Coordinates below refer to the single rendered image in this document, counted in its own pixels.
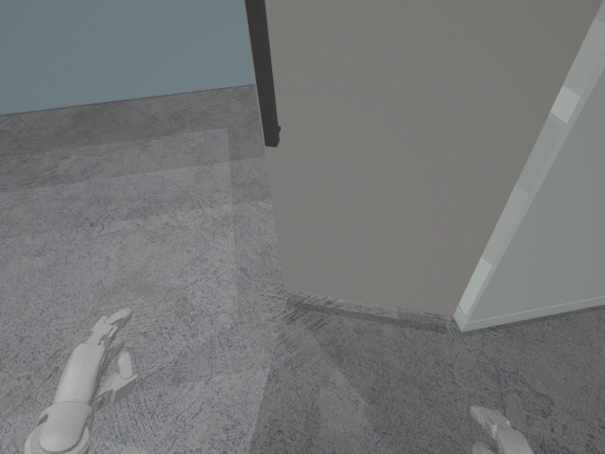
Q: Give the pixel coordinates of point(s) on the handle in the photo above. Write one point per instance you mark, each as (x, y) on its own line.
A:
(258, 28)

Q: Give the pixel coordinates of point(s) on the robot left hand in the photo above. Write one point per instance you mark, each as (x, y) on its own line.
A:
(89, 362)

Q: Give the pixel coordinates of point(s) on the fridge door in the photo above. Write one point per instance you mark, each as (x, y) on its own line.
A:
(405, 125)

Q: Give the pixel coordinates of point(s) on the robot right hand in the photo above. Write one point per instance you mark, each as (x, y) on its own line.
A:
(508, 440)

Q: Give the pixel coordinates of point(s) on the left robot forearm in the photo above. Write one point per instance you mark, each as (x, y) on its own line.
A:
(62, 428)

